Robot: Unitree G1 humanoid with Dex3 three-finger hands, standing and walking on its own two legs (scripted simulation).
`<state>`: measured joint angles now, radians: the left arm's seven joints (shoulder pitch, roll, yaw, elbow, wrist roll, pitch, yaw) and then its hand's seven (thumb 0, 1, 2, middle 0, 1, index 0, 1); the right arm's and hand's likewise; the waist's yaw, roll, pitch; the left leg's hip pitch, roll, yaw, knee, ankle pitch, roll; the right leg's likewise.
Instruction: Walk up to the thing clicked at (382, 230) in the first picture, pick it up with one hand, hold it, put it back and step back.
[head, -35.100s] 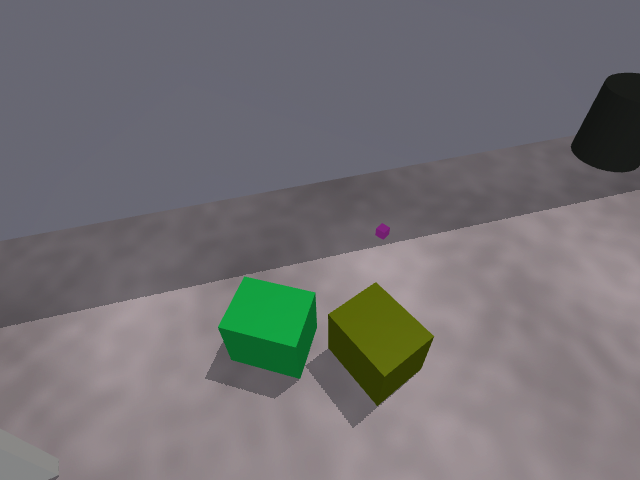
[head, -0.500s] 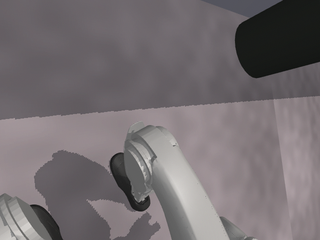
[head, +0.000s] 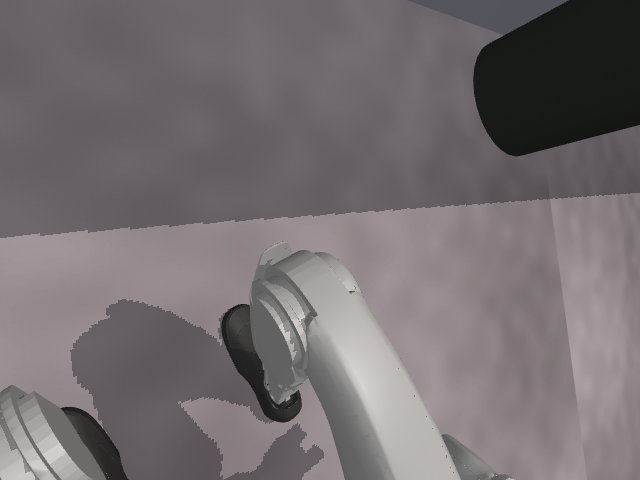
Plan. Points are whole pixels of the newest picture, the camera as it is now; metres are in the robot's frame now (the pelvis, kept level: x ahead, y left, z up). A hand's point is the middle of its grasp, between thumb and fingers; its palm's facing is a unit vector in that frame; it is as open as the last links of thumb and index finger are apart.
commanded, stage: close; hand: left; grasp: from above
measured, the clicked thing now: out of the picture +0.49 +0.37 -0.30
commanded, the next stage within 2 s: settle in 0.48 s
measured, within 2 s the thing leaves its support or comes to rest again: leaves its support in 0.84 s
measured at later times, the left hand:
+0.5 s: hand out of the picture +0.48 +0.36 -0.26, palm faces -0.38 -0.24 -0.90, open 6.7 cm
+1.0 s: hand out of the picture +0.49 +0.37 -0.23, palm faces -0.33 -0.23 -0.92, open 5.5 cm
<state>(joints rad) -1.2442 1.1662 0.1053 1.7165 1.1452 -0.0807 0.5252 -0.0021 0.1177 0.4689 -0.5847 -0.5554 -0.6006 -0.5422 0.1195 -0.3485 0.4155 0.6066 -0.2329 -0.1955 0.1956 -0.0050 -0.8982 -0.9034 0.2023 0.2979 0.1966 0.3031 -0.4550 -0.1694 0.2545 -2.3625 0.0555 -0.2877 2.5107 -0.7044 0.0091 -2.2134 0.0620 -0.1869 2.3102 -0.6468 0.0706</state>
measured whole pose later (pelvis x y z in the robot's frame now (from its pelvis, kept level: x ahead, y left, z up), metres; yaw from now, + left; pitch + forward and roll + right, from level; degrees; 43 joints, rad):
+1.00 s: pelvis +0.00 +0.00 +0.00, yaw +0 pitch +31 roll -16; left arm -1.20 1.11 0.14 1.59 1.15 -0.04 0.46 -0.08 0.55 0.00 -0.88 -0.27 -1.14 -0.26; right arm 0.16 -0.35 0.35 0.62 -0.22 -0.17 0.21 -0.01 -0.91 -0.90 0.20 0.30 0.20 0.30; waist -0.42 -0.12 0.19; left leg -2.37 0.05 -0.27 2.49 -0.71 0.01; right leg -2.22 0.05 -0.18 2.30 -0.66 0.06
